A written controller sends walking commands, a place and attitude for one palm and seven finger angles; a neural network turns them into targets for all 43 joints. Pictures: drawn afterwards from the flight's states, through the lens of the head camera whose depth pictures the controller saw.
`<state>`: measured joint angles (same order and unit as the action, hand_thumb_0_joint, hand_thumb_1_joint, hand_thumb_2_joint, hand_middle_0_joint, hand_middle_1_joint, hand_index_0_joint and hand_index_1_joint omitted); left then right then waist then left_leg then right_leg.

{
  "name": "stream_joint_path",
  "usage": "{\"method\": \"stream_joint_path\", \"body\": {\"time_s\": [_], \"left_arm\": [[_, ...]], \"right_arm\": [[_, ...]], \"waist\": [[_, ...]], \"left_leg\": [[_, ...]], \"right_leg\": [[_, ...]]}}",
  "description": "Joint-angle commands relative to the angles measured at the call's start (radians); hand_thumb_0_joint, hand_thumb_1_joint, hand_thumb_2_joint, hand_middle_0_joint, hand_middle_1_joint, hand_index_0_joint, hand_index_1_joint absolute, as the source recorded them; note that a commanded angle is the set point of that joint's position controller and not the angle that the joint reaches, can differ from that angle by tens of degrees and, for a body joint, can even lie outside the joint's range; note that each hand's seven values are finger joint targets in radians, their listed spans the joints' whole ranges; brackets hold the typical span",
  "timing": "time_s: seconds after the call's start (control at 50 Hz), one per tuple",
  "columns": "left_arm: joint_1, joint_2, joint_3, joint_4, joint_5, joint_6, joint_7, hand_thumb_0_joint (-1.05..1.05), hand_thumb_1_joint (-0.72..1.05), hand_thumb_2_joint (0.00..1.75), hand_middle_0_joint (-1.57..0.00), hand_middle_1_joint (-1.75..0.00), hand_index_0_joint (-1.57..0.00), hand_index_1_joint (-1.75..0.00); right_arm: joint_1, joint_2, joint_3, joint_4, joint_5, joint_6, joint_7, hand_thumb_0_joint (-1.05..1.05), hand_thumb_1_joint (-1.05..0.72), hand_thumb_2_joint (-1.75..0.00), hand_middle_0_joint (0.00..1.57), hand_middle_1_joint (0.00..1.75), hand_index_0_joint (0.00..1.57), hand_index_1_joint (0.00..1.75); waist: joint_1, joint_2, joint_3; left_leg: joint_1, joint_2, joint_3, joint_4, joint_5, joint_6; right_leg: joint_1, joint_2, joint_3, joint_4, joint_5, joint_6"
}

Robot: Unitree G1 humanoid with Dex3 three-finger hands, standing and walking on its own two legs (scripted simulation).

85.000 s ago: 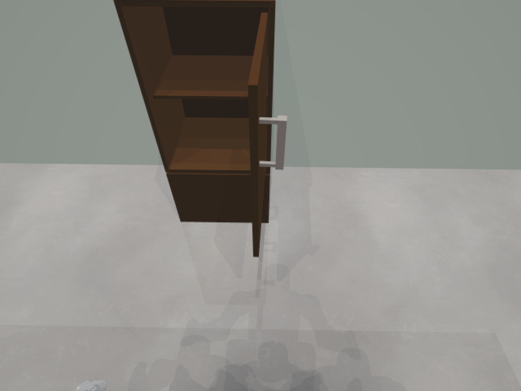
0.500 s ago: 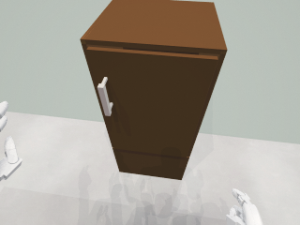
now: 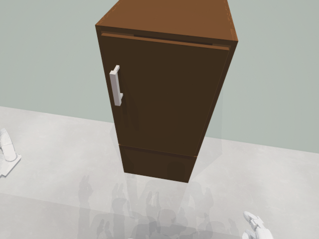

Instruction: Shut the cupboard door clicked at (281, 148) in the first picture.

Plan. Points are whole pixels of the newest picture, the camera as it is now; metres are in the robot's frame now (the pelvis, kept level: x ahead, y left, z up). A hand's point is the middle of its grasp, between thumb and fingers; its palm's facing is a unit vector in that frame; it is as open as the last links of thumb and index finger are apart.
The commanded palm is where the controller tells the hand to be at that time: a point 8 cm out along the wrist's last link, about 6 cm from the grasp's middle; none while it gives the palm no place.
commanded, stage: step back with the hand held close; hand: left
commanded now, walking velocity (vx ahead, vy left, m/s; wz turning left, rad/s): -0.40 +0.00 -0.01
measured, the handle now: (117, 86) +0.61 +0.19 +0.03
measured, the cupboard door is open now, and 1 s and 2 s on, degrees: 0 0 0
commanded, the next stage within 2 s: stop stepping back and stand still in 0.48 s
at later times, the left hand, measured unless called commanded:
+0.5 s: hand out of the picture +0.13 +0.26 +0.18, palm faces +0.36 -0.81 -0.47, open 7.4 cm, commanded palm +0.06 +0.31 +0.20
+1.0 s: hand out of the picture -0.01 +0.36 +0.22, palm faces +0.51 -0.76 -0.40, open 7.4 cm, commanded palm -0.04 +0.38 +0.20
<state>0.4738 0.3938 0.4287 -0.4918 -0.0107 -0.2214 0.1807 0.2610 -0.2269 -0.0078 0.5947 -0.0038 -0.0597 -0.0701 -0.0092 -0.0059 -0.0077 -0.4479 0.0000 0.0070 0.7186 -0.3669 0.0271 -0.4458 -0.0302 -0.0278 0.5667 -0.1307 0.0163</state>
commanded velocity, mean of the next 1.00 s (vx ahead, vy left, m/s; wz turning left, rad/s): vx -0.14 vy -0.05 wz -0.01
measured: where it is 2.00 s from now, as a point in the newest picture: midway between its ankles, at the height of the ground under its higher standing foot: outside the picture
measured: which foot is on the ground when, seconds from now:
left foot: down 0.00-0.88, up 0.90-1.00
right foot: down 0.00-0.08, up 0.10-0.18, down 0.20-0.62, up 0.64-0.88, down 0.90-1.00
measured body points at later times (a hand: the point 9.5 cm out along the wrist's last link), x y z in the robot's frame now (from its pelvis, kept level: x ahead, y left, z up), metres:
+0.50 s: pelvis -0.07 +0.00 +0.01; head -0.07 +0.03 +0.46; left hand +0.10 +0.30 +0.21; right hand +0.12 -0.24 -0.05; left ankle +0.07 +0.10 -0.71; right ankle -0.05 -0.13 -0.72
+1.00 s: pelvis -0.18 +0.08 +0.00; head -0.22 +0.13 +0.44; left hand -0.05 +0.40 +0.24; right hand -0.02 -0.13 -0.07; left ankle -0.11 +0.19 -0.68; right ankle -0.26 -0.03 -0.72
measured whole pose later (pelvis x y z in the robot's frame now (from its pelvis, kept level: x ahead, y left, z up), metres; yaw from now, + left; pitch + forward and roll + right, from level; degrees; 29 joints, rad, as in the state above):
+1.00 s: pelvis -0.18 +0.08 +0.00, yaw +0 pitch -1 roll -3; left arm 0.51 0.53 0.47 -0.63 -0.07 -0.18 0.15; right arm 0.24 -0.15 0.02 0.69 0.00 -0.06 -0.04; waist 0.05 -0.05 -0.10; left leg -0.59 0.04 -0.02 1.02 -0.36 -0.04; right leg -0.14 0.04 -0.05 0.62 -0.46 -0.03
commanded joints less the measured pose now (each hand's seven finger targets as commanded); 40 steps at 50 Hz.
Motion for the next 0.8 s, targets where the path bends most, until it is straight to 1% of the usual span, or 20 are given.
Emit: {"method": "stream_joint_path", "body": {"time_s": [0.0,0.06,0.08,0.12,0.18,0.2,0.24,0.28,0.3,0.38,0.44,0.46,0.5,0.54,0.56,0.58,0.62,0.64,0.7,0.78], "left_arm": [[0.000,0.214,0.137,-0.173,-0.016,-0.059,0.035,0.00,0.90,0.90,-0.20,-0.30,-0.20,-0.30],[0.019,0.220,0.174,-0.230,-0.006,-0.073,0.033,0.00,0.90,0.90,-0.20,-0.30,-0.20,-0.30],[0.012,0.250,0.200,-0.256,-0.005,-0.079,0.029,0.00,0.90,0.90,-0.20,-0.30,-0.20,-0.30],[0.058,0.238,0.202,-0.250,-0.008,-0.084,0.016,0.00,0.90,0.90,-0.20,-0.30,-0.20,-0.30],[0.086,0.232,0.211,-0.192,0.003,-0.095,0.002,0.00,0.90,0.90,-0.20,-0.30,-0.20,-0.30],[0.069,0.191,0.160,-0.198,-0.004,-0.101,-0.005,0.00,0.90,0.90,-0.20,-0.30,-0.20,-0.30],[0.021,0.198,0.123,-0.208,-0.024,-0.114,-0.008,0.00,0.90,0.90,-0.20,-0.30,-0.20,-0.30],[-0.022,0.217,0.106,-0.219,-0.025,-0.118,0.005,0.00,0.90,0.90,-0.20,-0.30,-0.20,-0.30],[-0.029,0.222,0.098,-0.241,-0.031,-0.110,0.005,0.00,0.90,0.90,-0.20,-0.30,-0.20,-0.30],[0.067,0.312,0.201,-0.255,-0.043,-0.101,-0.005,0.00,0.90,0.90,-0.20,-0.30,-0.20,-0.30],[0.056,0.291,0.183,-0.219,-0.041,-0.106,-0.008,0.00,0.90,0.90,-0.20,-0.30,-0.20,-0.30],[0.054,0.287,0.173,-0.196,-0.037,-0.106,-0.001,0.00,0.90,0.90,-0.20,-0.30,-0.20,-0.30],[0.039,0.274,0.155,-0.155,-0.031,-0.095,0.008,0.00,0.90,0.90,-0.20,-0.30,-0.20,-0.30],[0.009,0.243,0.119,-0.115,-0.027,-0.085,0.005,0.00,0.90,0.90,-0.20,-0.30,-0.20,-0.30],[-0.012,0.236,0.108,-0.101,-0.028,-0.084,0.002,0.00,0.90,0.90,-0.20,-0.30,-0.20,-0.30],[-0.033,0.231,0.104,-0.105,-0.035,-0.086,-0.003,0.00,0.90,0.90,-0.20,-0.30,-0.20,-0.30],[-0.031,0.209,0.116,-0.126,-0.025,-0.086,-0.003,0.00,0.90,0.90,-0.20,-0.30,-0.20,-0.30],[-0.058,0.227,0.123,-0.175,-0.019,-0.080,-0.009,0.00,0.90,0.90,-0.20,-0.30,-0.20,-0.30],[-0.064,0.261,0.133,-0.363,-0.033,-0.079,-0.019,0.00,0.90,0.90,-0.20,-0.30,-0.20,-0.30],[0.133,0.277,0.152,-0.486,-0.063,-0.012,-0.013,0.00,0.90,0.90,-0.20,-0.30,-0.20,-0.30]], "right_arm": [[-0.087,-0.120,-0.043,-0.150,0.007,-0.042,-0.012,0.00,-0.90,-0.90,0.20,0.30,0.20,0.30],[-0.110,-0.143,-0.051,-0.169,0.013,-0.057,-0.024,0.00,-0.90,-0.90,0.20,0.30,0.20,0.30],[-0.125,-0.135,-0.055,-0.172,0.009,-0.067,-0.029,0.00,-0.90,-0.90,0.20,0.30,0.20,0.30],[-0.115,-0.135,-0.067,-0.160,-0.001,-0.087,-0.027,0.00,-0.90,-0.90,0.20,0.30,0.20,0.30],[-0.126,-0.147,-0.068,-0.146,-0.010,-0.104,-0.024,0.00,-0.90,-0.90,0.20,0.30,0.20,0.30],[-0.125,-0.132,-0.055,-0.134,-0.013,-0.110,-0.019,0.00,-0.90,-0.90,0.20,0.30,0.20,0.30],[-0.121,-0.113,-0.045,-0.093,-0.014,-0.117,-0.008,0.00,-0.90,-0.90,0.20,0.30,0.20,0.30],[-0.108,-0.099,-0.050,-0.061,-0.017,-0.117,-0.013,0.00,-0.90,-0.90,0.20,0.30,0.20,0.30],[-0.112,-0.103,-0.058,-0.068,-0.004,-0.115,-0.014,0.00,-0.90,-0.90,0.20,0.30,0.20,0.30],[-0.168,-0.105,-0.058,-0.120,-0.001,-0.087,-0.019,0.00,-0.90,-0.90,0.20,0.30,0.20,0.30],[-0.181,-0.095,-0.049,-0.134,0.003,-0.066,-0.015,0.00,-0.90,-0.90,0.20,0.30,0.20,0.30],[-0.175,-0.094,-0.052,-0.125,0.004,-0.060,-0.014,0.00,-0.90,-0.90,0.20,0.30,0.20,0.30],[-0.163,-0.088,-0.048,-0.115,-0.005,-0.048,-0.013,0.00,-0.90,-0.90,0.20,0.30,0.20,0.30],[-0.141,-0.096,-0.041,-0.117,-0.002,-0.038,-0.016,0.00,-0.90,-0.90,0.20,0.30,0.20,0.30],[-0.141,-0.107,-0.039,-0.125,0.000,-0.040,-0.019,0.00,-0.90,-0.90,0.20,0.30,0.20,0.30],[-0.132,-0.123,-0.045,-0.126,0.001,-0.053,-0.027,0.00,-0.90,-0.90,0.20,0.30,0.20,0.30],[-0.133,-0.163,-0.055,-0.139,-0.002,-0.084,-0.033,0.00,-0.90,-0.90,0.20,0.30,0.20,0.30],[-0.141,-0.149,-0.059,-0.144,-0.010,-0.092,-0.029,0.00,-0.90,-0.90,0.20,0.30,0.20,0.30],[-0.140,-0.109,-0.065,-0.141,-0.012,-0.132,0.000,0.00,-0.90,-0.90,0.20,0.30,0.20,0.30],[-0.102,-0.054,-0.059,-0.132,-0.014,-0.149,0.021,0.00,-0.90,-0.90,0.20,0.30,0.20,0.30]], "waist": [[-0.017,0.004,-0.072],[-0.002,0.222,-0.109],[0.008,0.260,-0.130],[0.012,0.199,-0.158],[0.010,0.166,-0.081],[0.001,0.139,-0.040],[-0.012,0.073,-0.087],[-0.022,0.064,-0.240],[-0.024,0.020,-0.319],[-0.003,0.035,-0.265],[-0.015,0.000,-0.099],[-0.017,-0.025,-0.067],[-0.023,-0.057,-0.011],[-0.037,-0.045,0.046],[-0.036,0.011,0.081],[-0.039,0.093,0.078],[-0.006,0.356,-0.048],[0.008,0.344,-0.089],[0.037,0.216,-0.244],[0.047,0.329,-0.347]], "left_leg": [[-0.055,0.054,-0.100,-0.239,-0.148,0.017],[-0.368,0.212,-0.270,-0.498,-0.302,0.089],[-0.371,0.252,-0.309,-0.527,-0.232,0.101],[-0.321,0.279,-0.291,-0.475,-0.127,0.111],[-0.403,0.222,-0.223,-0.394,-0.202,0.102],[-0.341,0.182,-0.199,-0.354,-0.127,0.078],[-0.055,0.112,-0.119,-0.230,0.197,0.012],[0.221,0.077,-0.021,-0.157,0.528,-0.026],[0.281,0.069,-0.004,-0.138,0.571,-0.028],[0.218,0.074,-0.032,-0.208,0.319,-0.011],[0.145,0.018,-0.016,-0.126,0.000,-0.039],[0.193,-0.004,-0.006,-0.034,-0.005,-0.055],[0.261,0.001,-0.034,0.030,0.025,-0.060],[0.229,0.030,-0.083,-0.096,0.029,-0.045],[0.158,0.061,-0.126,-0.226,-0.014,-0.030],[0.099,0.113,-0.198,-0.388,-0.128,-0.019],[-0.232,0.300,-0.458,-0.737,-0.617,0.047],[-0.251,0.320,-0.453,-0.761,-0.600,0.039],[0.129,0.232,-0.270,-0.653,-0.351,-0.057],[0.377,0.123,-0.018,-0.626,-0.058,-0.187]], "right_leg": [[0.079,-0.077,0.115,-0.191,-0.360,-0.041],[0.411,0.074,0.033,0.193,-0.114,0.009],[0.442,0.099,0.025,0.260,-0.074,0.017],[0.442,0.108,0.053,0.266,-0.114,0.010],[0.484,0.095,0.097,0.126,-0.006,-0.002],[0.409,0.070,0.115,0.049,0.050,-0.013],[0.199,-0.021,0.210,-0.074,0.199,-0.049],[0.152,-0.059,0.196,-0.107,0.472,-0.010],[0.175,-0.047,0.159,-0.090,0.508,0.030],[0.139,-0.009,0.158,-0.161,0.114,0.004],[-0.031,-0.075,0.231,-0.307,-0.290,-0.059],[-0.140,-0.120,0.255,-0.376,-0.423,-0.085],[-0.274,-0.157,0.237,-0.413,-0.471,-0.108],[-0.287,-0.081,0.156,-0.348,-0.430,-0.068],[-0.235,-0.013,0.113,-0.298,-0.428,-0.040],[-0.147,0.060,0.058,-0.219,-0.428,-0.014],[0.281,0.197,0.020,0.276,-0.317,0.006],[0.327,0.202,0.025,0.428,-0.343,-0.002],[0.172,0.199,0.000,0.426,-0.399,-0.015],[0.248,0.221,-0.127,0.138,-0.410,-0.028]]}}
